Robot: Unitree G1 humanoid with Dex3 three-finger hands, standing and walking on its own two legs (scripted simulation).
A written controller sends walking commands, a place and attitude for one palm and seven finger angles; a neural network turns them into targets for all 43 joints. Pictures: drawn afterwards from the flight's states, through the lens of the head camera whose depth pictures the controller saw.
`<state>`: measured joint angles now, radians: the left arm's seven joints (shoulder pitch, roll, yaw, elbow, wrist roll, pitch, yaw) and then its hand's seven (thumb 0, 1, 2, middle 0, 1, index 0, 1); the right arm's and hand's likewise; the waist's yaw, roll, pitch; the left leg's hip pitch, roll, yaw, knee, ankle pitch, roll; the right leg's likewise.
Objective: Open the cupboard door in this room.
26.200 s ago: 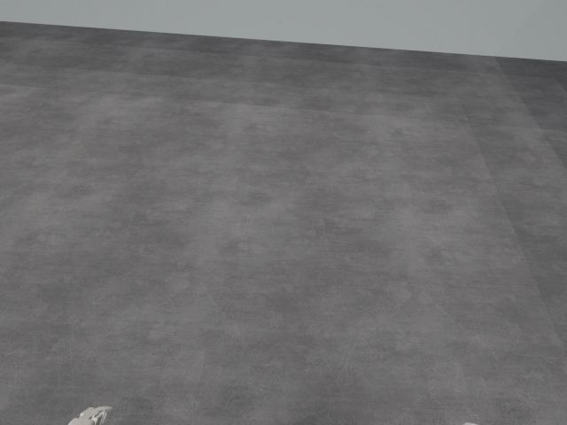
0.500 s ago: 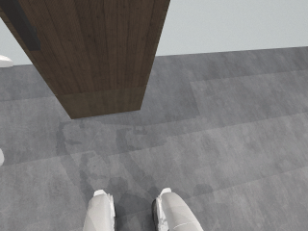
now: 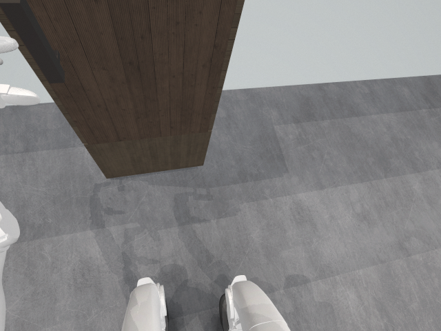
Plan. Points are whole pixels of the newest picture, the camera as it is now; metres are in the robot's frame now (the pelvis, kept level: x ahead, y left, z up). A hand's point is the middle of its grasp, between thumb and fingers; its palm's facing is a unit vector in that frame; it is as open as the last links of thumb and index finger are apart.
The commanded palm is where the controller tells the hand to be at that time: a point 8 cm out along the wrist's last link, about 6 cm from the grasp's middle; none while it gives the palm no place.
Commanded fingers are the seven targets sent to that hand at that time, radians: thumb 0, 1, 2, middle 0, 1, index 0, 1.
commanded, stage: slide the fingers in behind the handle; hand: left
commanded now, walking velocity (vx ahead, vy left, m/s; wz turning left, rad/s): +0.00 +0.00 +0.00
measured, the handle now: (38, 33) +0.59 +0.24 +0.08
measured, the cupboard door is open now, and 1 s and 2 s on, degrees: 0 0 0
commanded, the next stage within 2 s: close the thumb around the handle in 1.64 s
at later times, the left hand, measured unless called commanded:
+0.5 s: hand (20, 62) +0.53 +0.26 +0.09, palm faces +0.09 -1.00 +0.00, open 14.0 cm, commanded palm +0.52 +0.29 +0.08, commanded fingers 0.00 -0.50 0.30 -0.30 -1.20 -0.30 -1.20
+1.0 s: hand (43, 62) +0.53 +0.23 +0.09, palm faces +0.10 -1.00 +0.01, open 14.0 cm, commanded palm +0.51 +0.26 +0.08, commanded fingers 0.00 -0.50 0.30 -0.30 -1.20 -0.30 -1.20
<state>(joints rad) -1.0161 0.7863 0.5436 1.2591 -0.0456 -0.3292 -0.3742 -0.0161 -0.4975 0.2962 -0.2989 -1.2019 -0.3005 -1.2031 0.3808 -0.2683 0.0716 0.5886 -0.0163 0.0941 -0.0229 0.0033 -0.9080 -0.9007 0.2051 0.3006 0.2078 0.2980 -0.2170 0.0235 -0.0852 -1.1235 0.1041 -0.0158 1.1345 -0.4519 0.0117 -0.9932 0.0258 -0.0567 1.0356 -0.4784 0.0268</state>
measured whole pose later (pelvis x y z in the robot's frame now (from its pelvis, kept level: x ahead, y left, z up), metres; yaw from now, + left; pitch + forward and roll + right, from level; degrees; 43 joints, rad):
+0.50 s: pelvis +0.00 -0.01 +0.00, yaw +0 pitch +25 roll -6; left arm -1.04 0.75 0.51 1.25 -0.05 -0.31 -0.34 -0.02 -0.50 0.30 -0.30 -1.20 -0.30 -1.20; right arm 0.40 -0.27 0.07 0.61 -0.02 0.08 -0.02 0.00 -0.91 -0.90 0.20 0.30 0.21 0.30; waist -0.22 0.03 -0.09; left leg -1.15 0.11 -0.03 1.15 -0.45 0.00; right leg -1.02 0.03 -0.06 1.06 -0.48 0.02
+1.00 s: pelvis +0.00 +0.00 +0.00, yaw +0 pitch +24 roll -5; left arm -1.00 0.63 0.46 1.22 -0.06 -0.35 -0.26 -0.02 -0.50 0.30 -0.30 -1.20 -0.30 -1.20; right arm 0.41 -0.26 0.05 0.63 -0.03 0.08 0.00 0.00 -0.91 -0.90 0.20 0.30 0.21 0.30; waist -0.20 0.03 -0.10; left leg -1.10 0.10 -0.01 1.12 -0.45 0.01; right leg -0.98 0.02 -0.05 1.04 -0.48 0.02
